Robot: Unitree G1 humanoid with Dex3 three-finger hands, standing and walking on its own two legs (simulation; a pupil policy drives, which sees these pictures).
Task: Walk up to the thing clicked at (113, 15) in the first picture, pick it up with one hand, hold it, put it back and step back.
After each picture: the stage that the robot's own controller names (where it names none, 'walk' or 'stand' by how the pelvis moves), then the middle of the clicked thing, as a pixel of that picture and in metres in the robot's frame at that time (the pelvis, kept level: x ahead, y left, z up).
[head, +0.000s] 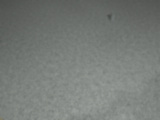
stand; (112, 16) +1.96 -0.37 -0.72
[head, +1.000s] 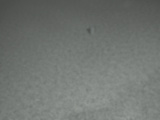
walk; (92, 30) +1.85 +0.07 -0.69
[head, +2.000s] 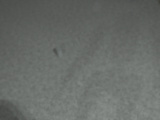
walk; (59, 52) +1.21 +0.36 -0.71
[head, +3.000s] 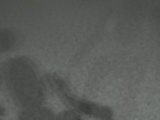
walk; (63, 87) +0.78 +0.28 -0.72
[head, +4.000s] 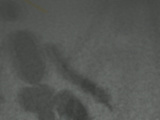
walk; out of the picture +0.47 +0.19 -0.71
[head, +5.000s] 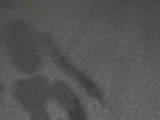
stand; out of the picture +0.35 +0.13 -0.71
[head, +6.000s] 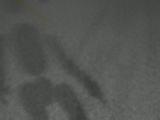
stand; out of the picture +0.33 +0.15 -0.72
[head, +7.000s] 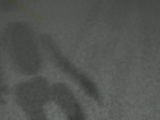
stand; out of the picture +0.33 +0.16 -0.72
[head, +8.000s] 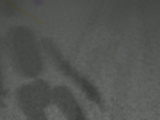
stand; out of the picture +0.32 +0.15 -0.73
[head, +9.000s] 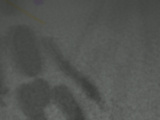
stand; out of the picture +0.32 +0.15 -0.73
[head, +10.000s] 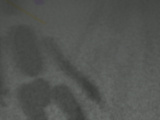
stand; out of the picture +0.32 +0.15 -0.73
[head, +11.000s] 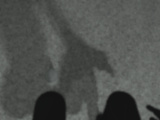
go down; (51, 77) +0.40 +0.14 -0.40
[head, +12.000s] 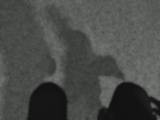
go down; (49, 68) +0.42 +0.15 -0.32
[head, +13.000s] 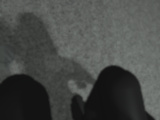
close in; (4, 58) +0.42 +0.18 -0.23
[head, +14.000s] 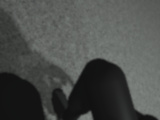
close; out of the picture +0.42 +0.20 -0.23
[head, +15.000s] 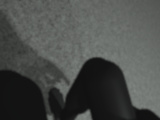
lift; out of the picture +0.40 +0.19 -0.22
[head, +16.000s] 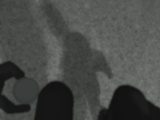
lift; (26, 93) +0.27 +0.21 -0.08
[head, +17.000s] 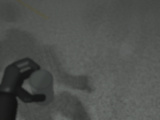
hold; (42, 88) +0.32 +0.14 +0.06
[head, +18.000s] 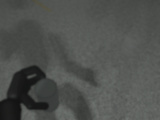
hold; (48, 96) +0.30 +0.14 +0.02
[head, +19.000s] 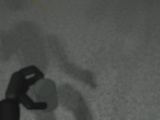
hold; (46, 96) +0.30 +0.14 +0.02
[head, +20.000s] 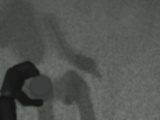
crouch; (42, 91) +0.32 +0.14 -0.04
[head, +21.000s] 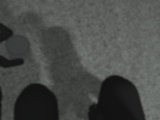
lower; (19, 52) +0.43 +0.18 -0.10
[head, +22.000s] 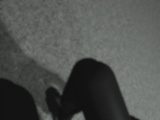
lower; out of the picture +0.41 +0.18 -0.24
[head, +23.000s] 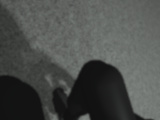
lower; out of the picture +0.40 +0.20 -0.23
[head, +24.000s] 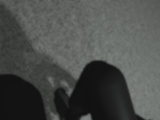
lower; out of the picture +0.40 +0.21 -0.22
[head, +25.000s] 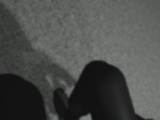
lower; out of the picture +0.40 +0.21 -0.23
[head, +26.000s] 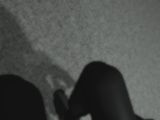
open; out of the picture +0.40 +0.18 -0.23
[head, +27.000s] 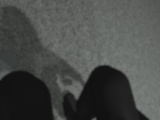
stand; (5, 63) +0.39 +0.16 -0.24
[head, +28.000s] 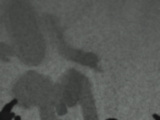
stand; (62, 111) +0.35 +0.12 -0.56
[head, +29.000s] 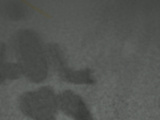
stand; out of the picture +0.31 +0.11 -0.66
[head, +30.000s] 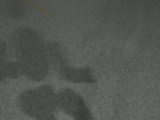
stand; out of the picture +0.31 +0.11 -0.66
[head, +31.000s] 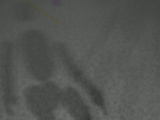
stand; out of the picture +0.33 +0.10 -0.72
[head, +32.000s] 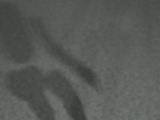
walk; (73, 113) +0.41 +0.06 -0.71
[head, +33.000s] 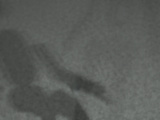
walk; (76, 88) +0.63 +0.12 -0.70
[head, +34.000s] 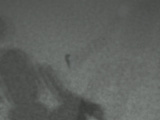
walk; (71, 62) +0.95 +0.10 -0.70
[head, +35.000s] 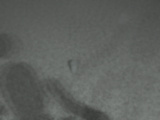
stand; (73, 66) +1.00 +0.12 -0.71
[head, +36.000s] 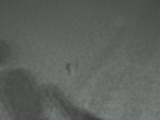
stand; (72, 70) +1.01 +0.14 -0.72
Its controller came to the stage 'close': yes
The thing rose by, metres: 0.73
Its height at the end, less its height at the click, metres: +0.00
